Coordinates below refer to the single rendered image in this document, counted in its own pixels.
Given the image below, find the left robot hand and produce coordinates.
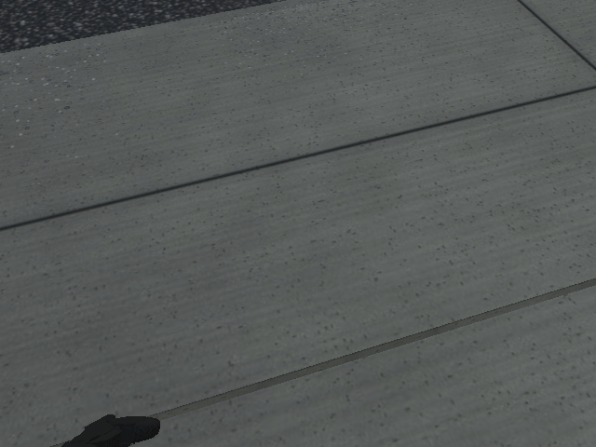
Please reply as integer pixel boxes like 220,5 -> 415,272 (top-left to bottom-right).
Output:
61,414 -> 160,447

